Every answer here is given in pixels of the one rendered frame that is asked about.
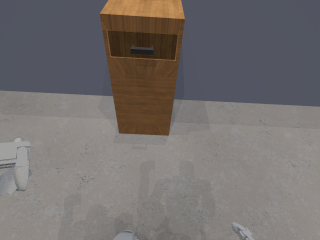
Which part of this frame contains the drawer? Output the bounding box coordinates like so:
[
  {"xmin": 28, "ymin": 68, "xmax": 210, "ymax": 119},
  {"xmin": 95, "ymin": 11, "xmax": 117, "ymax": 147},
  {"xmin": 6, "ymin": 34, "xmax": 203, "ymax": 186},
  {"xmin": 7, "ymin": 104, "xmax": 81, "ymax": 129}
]
[{"xmin": 107, "ymin": 29, "xmax": 178, "ymax": 60}]

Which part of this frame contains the right robot hand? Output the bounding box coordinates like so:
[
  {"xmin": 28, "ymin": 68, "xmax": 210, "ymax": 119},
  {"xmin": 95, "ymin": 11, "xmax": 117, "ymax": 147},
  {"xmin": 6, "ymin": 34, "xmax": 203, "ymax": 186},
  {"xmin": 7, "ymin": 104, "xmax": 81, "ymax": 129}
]
[{"xmin": 231, "ymin": 222, "xmax": 254, "ymax": 240}]

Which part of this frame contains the handle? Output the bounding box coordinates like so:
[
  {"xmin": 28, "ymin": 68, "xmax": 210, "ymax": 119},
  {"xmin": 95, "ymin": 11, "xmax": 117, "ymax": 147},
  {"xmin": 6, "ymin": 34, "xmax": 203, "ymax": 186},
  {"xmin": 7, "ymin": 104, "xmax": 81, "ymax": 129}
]
[{"xmin": 130, "ymin": 44, "xmax": 154, "ymax": 55}]

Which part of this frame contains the cabinet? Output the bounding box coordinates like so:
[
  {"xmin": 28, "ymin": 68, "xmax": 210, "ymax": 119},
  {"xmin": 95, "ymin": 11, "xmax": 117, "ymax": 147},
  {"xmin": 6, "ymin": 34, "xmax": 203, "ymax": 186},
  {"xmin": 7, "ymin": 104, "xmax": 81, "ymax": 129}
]
[{"xmin": 100, "ymin": 0, "xmax": 185, "ymax": 136}]

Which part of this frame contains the left robot hand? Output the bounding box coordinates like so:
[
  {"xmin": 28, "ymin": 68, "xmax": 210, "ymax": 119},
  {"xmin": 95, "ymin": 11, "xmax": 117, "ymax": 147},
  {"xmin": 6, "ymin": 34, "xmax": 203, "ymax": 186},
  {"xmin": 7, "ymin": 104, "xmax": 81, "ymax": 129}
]
[{"xmin": 0, "ymin": 137, "xmax": 32, "ymax": 197}]

